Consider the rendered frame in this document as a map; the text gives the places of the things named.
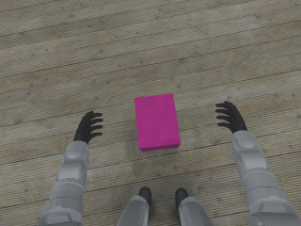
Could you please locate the robot left forearm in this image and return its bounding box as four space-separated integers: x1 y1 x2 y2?
37 140 89 226

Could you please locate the robot right shin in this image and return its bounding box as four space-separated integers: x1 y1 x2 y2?
180 197 197 206

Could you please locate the right robot hand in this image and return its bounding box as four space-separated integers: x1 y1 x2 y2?
215 101 247 133

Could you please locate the left robot hand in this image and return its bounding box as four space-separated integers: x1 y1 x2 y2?
73 110 103 145

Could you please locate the robot right forearm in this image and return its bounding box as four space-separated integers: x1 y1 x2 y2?
231 130 301 219

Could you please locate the right robot upper arm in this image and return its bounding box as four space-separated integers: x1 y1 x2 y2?
248 212 301 226

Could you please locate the carton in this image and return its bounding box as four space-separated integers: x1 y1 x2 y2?
135 93 181 152

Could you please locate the robot left thigh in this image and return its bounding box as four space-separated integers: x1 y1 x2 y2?
117 200 150 226

